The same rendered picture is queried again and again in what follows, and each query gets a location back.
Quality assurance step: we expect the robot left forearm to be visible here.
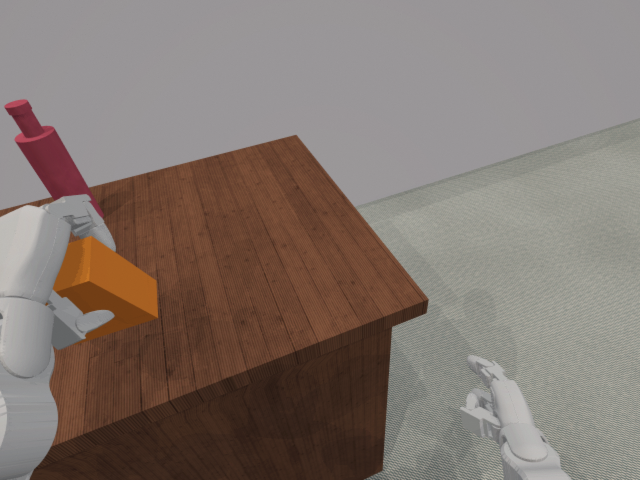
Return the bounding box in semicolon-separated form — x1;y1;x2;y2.
0;297;58;480

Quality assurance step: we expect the robot right forearm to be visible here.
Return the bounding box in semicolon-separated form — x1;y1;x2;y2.
499;423;572;480

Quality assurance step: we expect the table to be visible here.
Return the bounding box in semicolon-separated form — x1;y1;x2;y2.
0;135;429;480

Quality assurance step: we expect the left robot hand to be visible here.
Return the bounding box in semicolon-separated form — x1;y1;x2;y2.
0;194;116;350

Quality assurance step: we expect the right robot hand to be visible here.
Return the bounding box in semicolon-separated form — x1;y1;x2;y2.
460;355;535;443

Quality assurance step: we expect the sponge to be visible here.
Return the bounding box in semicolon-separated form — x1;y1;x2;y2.
45;236;158;345

